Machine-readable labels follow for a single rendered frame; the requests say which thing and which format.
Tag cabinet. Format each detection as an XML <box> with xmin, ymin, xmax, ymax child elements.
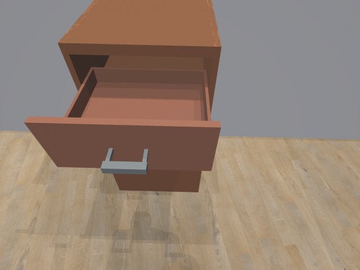
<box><xmin>58</xmin><ymin>0</ymin><xmax>222</xmax><ymax>192</ymax></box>

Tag drawer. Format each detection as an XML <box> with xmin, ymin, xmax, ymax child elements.
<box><xmin>24</xmin><ymin>67</ymin><xmax>221</xmax><ymax>171</ymax></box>

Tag handle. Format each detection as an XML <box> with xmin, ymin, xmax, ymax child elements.
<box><xmin>101</xmin><ymin>148</ymin><xmax>149</xmax><ymax>174</ymax></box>

